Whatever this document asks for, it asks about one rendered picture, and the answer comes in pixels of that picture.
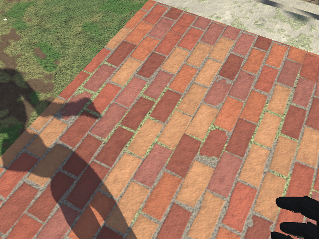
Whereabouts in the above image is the right robot hand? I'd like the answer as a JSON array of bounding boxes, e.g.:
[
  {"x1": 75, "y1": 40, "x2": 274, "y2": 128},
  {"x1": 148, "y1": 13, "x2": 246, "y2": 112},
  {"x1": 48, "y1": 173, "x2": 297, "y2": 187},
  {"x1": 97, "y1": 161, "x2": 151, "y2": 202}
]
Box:
[{"x1": 270, "y1": 195, "x2": 319, "y2": 239}]

